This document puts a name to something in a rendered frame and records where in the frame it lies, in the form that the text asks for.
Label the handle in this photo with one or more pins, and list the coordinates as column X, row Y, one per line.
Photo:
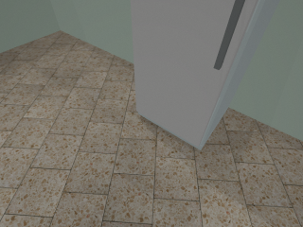
column 227, row 37

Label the fridge door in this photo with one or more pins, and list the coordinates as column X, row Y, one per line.
column 175, row 45

